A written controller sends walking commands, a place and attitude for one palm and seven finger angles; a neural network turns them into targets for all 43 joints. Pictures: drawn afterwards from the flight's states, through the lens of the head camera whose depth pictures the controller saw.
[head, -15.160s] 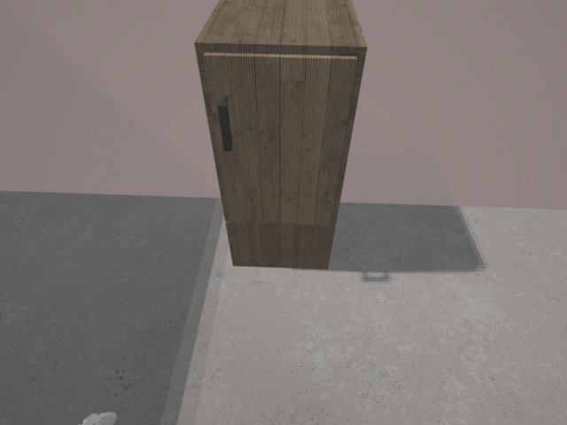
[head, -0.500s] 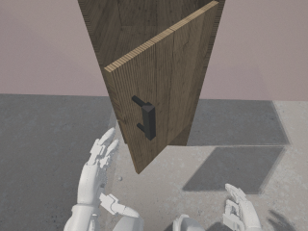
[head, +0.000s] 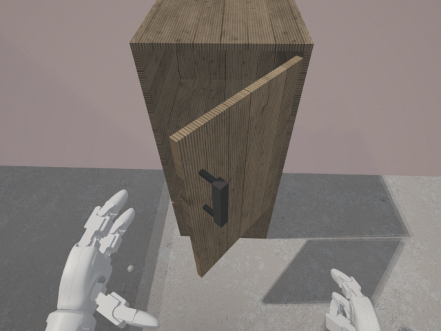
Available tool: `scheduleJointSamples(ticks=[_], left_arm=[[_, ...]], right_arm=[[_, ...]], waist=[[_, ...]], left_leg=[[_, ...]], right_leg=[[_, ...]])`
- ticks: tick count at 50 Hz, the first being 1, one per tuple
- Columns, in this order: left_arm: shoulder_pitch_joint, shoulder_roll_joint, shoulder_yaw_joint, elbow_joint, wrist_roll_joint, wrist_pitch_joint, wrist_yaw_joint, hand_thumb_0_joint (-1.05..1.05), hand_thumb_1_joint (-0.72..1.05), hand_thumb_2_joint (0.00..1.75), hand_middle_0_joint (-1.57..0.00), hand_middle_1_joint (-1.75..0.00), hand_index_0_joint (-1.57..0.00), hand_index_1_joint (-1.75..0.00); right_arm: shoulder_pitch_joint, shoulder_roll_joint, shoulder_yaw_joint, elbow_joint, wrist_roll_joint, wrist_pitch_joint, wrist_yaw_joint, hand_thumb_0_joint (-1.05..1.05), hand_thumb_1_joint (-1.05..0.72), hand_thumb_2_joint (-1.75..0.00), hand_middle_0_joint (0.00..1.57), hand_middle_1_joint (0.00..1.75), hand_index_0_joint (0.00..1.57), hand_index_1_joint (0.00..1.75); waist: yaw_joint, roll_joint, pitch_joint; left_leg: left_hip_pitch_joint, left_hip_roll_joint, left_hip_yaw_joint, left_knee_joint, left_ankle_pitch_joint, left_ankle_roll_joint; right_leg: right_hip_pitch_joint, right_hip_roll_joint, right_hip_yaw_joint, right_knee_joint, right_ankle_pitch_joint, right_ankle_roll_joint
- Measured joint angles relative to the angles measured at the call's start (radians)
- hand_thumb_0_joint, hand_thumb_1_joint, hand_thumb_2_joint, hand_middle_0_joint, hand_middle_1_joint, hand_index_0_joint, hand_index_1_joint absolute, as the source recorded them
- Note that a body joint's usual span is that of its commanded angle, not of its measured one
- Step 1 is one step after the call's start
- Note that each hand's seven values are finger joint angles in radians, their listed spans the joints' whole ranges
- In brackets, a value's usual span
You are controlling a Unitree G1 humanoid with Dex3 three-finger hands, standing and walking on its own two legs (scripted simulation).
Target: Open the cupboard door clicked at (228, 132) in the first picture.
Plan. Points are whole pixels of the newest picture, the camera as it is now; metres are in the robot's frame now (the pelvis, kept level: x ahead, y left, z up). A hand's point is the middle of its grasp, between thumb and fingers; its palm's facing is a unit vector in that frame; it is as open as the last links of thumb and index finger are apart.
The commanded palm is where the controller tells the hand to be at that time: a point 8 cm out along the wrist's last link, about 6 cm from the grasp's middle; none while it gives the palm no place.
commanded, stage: draw the hand back to the body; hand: left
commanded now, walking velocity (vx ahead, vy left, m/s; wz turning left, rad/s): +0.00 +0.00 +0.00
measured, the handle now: (213, 198) +0.37 +0.04 +0.03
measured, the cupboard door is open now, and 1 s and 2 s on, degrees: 49 49 49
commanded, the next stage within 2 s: step back with the hand held close in 1.06 s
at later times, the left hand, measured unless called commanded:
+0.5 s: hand (26, 238) +0.20 +0.25 +0.18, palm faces +0.33 -0.87 -0.36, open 11.2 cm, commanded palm +0.16 +0.30 +0.20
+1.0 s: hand out of the picture +0.20 +0.27 +0.21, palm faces +0.42 -0.83 -0.36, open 7.5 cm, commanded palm +0.15 +0.31 +0.23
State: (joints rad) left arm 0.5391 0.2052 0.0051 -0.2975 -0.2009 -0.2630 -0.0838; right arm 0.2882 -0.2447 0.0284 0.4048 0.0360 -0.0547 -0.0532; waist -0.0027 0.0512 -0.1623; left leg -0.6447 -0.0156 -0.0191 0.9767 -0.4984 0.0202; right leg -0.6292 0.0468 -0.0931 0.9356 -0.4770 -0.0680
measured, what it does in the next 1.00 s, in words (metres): rises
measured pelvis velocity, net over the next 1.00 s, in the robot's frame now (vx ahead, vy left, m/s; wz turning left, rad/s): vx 0.01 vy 0.02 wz -0.01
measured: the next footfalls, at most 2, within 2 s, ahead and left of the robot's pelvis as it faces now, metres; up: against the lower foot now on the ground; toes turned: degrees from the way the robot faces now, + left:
none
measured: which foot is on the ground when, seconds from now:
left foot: down 0.00-1.00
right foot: down 0.00-1.00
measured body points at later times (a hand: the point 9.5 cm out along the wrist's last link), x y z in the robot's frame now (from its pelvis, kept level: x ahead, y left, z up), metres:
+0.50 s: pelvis +0.01 +0.03 +0.05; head -0.01 +0.01 +0.50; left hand +0.18 +0.30 +0.20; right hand +0.19 -0.18 -0.03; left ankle -0.01 +0.11 -0.68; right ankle +0.00 -0.08 -0.68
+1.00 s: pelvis +0.01 +0.02 +0.06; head -0.02 +0.00 +0.51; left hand +0.17 +0.31 +0.23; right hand +0.19 -0.21 -0.02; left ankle -0.01 +0.11 -0.68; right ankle +0.00 -0.08 -0.68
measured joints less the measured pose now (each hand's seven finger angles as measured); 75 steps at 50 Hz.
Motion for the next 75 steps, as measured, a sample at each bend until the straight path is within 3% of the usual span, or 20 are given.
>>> scheduleJointSamples(ticks=[3,6,10,16,38,45,60,67,75], left_arm=[[0.008,0.046,0.012,-0.033,0.074,0.076,0.072,-0.01,-0.42,0.34,-0.15,-0.3,-0.16,-0.3],[0.033,0.066,0.022,-0.054,0.115,0.144,0.131,-0.01,-0.34,0.37,-0.16,-0.3,-0.16,-0.3],[0.05,0.078,0.03,-0.073,0.14,0.202,0.175,-0.01,-0.22,0.42,-0.16,-0.3,-0.17,-0.31],[0.022,0.097,0.073,-0.087,0.148,0.229,0.204,-0.01,-0.02,0.51,-0.17,-0.3,-0.18,-0.31],[-0.067,0.158,0.347,-0.11,0.117,0.195,0.21,0.01,0.72,0.83,-0.2,-0.3,-0.2,-0.31],[-0.067,0.117,0.305,-0.084,0.119,0.202,0.199,0.01,0.85,0.88,-0.2,-0.3,-0.21,-0.31],[-0.07,0.133,0.315,-0.08,0.116,0.194,0.196,0.02,0.89,0.9,-0.21,-0.3,-0.21,-0.31],[-0.049,0.154,0.369,-0.085,0.131,0.128,0.197,0.02,0.89,0.9,-0.21,-0.3,-0.21,-0.31],[0.028,0.179,0.351,-0.129,0.133,0.129,0.201,0.02,0.89,0.9,-0.21,-0.3,-0.21,-0.31]], right_arm=[[0.003,0.01,0.002,0.009,-0.001,0.016,-0.024,0.01,-0.91,-0.9,0.2,0.3,0.2,0.3],[0.004,0.017,0.01,0.016,-0.002,0.029,-0.04,0.01,-0.91,-0.9,0.2,0.3,0.2,0.3],[0.001,0.017,0.023,0.032,-0.005,0.026,-0.052,0.01,-0.91,-0.9,0.2,0.3,0.2,0.3],[-0.014,0.022,0.042,0.078,-0.011,0.005,-0.058,0.01,-0.91,-0.9,0.21,0.3,0.2,0.3],[-0.075,0.014,0.021,0.198,-0.023,-0.044,-0.026,0.01,-0.91,-0.9,0.21,0.3,0.2,0.3],[-0.083,0.008,0.01,0.209,-0.027,-0.037,-0.02,0.01,-0.91,-0.9,0.21,0.3,0.2,0.3],[-0.087,0.018,0.005,0.226,-0.027,-0.04,-0.022,0.01,-0.91,-0.9,0.21,0.3,0.2,0.3],[-0.11,0.003,-0.01,0.199,-0.03,0.008,-0.014,0.01,-0.91,-0.9,0.21,0.3,0.2,0.3],[-0.115,-0.016,-0.049,0.181,-0.019,0.066,-0.026,0.01,-0.91,-0.9,0.21,0.3,0.2,0.3]], waist=[[0.014,-0.003,0.0],[0.016,0.006,0.007],[0.025,0.018,0.03],[0.042,0.018,0.067],[0.069,0.008,0.148],[0.068,0.009,0.164],[0.066,0.018,0.171],[0.029,0.027,0.165],[0.001,0.009,0.175]], left_leg=[[0.058,-0.002,0.009,-0.048,0.015,0.005],[0.126,-0.007,0.012,-0.112,0.038,0.011],[0.205,-0.013,0.017,-0.185,0.067,0.021],[0.303,-0.023,0.022,-0.275,0.105,0.03],[0.524,-0.026,0.026,-0.503,0.209,0.032],[0.542,-0.024,0.026,-0.533,0.227,0.028],[0.567,-0.005,0.021,-0.554,0.236,0.008],[0.487,0.011,0.014,-0.527,0.239,0.002],[0.429,0.003,0.029,-0.522,0.26,0.007]], right_leg=[[0.054,-0.001,0.011,-0.045,0.014,0.004],[0.122,-0.004,0.018,-0.109,0.039,0.013],[0.202,-0.008,0.026,-0.183,0.07,0.023],[0.299,-0.017,0.035,-0.269,0.107,0.034],[0.521,-0.016,0.049,-0.503,0.217,0.039],[0.535,-0.013,0.049,-0.528,0.232,0.035],[0.562,0.007,0.046,-0.556,0.244,0.015],[0.503,0.022,0.038,-0.574,0.271,0.009],[0.429,0.012,0.05,-0.54,0.28,0.016]])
